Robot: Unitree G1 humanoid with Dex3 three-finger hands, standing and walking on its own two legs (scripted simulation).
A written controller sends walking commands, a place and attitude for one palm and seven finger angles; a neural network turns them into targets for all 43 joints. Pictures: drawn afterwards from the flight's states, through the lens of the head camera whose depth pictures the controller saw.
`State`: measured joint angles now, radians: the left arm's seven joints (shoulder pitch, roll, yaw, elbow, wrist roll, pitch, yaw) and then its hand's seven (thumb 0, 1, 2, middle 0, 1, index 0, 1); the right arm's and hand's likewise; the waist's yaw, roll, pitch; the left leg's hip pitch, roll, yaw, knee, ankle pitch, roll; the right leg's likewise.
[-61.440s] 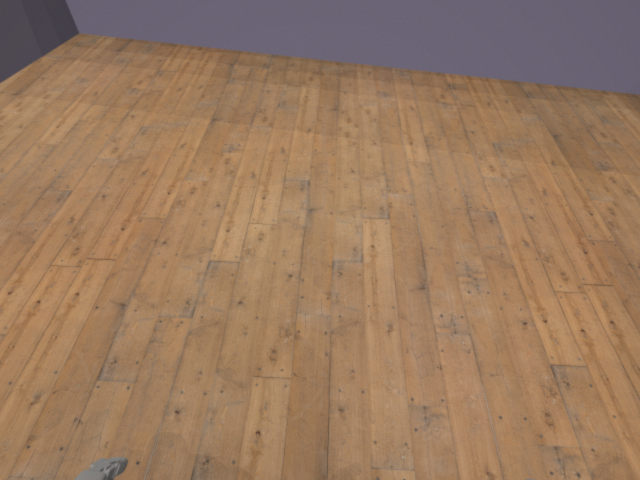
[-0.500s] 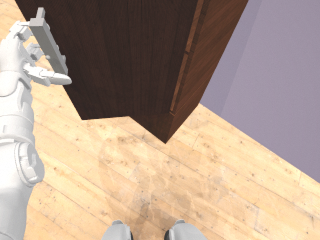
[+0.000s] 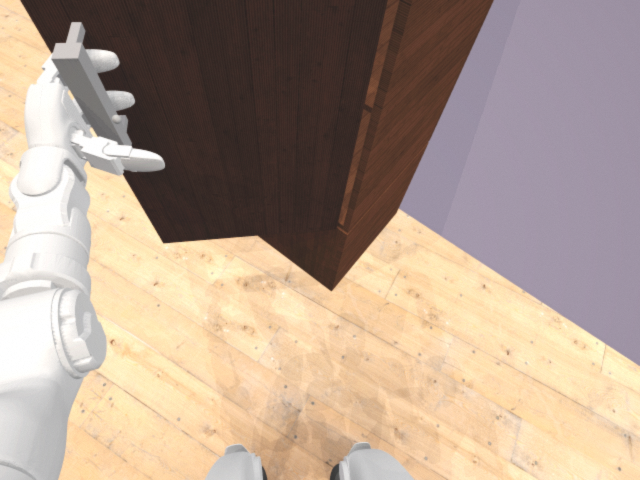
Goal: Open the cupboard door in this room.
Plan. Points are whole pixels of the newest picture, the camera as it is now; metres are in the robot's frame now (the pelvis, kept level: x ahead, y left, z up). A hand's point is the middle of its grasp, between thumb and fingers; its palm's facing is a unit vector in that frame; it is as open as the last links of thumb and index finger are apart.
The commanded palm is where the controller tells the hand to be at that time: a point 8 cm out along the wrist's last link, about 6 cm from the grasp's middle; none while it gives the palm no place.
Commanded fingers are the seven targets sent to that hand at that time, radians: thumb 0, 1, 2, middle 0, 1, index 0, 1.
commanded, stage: slide the fingers in behind the handle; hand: left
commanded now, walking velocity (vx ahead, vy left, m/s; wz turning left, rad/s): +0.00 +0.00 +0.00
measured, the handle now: (100, 94) +0.57 +0.22 +0.11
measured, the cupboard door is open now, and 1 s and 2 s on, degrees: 46 47 82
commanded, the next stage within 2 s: close the thumb around the handle in 0.30 s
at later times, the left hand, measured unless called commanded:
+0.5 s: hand (117, 120) +0.52 +0.20 +0.11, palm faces +0.07 -1.00 -0.01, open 13.8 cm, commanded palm +0.50 +0.23 +0.11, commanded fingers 0.00 -0.16 0.44 -0.32 -1.24 -0.32 -1.24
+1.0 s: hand (116, 124) +0.51 +0.20 +0.11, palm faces +0.07 -1.00 -0.01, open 6.0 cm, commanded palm +0.49 +0.23 +0.11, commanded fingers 0.00 0.90 0.90 -0.40 -1.35 -0.40 -1.35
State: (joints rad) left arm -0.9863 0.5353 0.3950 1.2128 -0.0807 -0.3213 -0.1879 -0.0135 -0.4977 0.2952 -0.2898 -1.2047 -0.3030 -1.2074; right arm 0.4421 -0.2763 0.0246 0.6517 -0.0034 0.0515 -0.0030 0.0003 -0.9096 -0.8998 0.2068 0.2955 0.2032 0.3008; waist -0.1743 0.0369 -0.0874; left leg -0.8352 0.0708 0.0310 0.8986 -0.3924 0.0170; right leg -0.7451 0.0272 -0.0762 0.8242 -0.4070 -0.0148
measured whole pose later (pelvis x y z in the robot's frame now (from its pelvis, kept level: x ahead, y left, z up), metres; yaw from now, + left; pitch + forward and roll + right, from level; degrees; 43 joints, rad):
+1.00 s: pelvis +0.00 +0.00 +0.00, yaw +0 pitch +18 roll -3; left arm -0.95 0.50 0.38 1.20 -0.10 -0.35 -0.18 0.00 0.67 0.80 -0.37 -1.33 -0.36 -1.33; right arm 0.42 -0.27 0.02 0.67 0.00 0.05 0.00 0.00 -0.91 -0.90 0.21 0.30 0.20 0.30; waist -0.16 0.04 -0.09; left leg -0.81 0.06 0.03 0.89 -0.40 0.02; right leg -0.73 0.02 -0.07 0.82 -0.41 -0.01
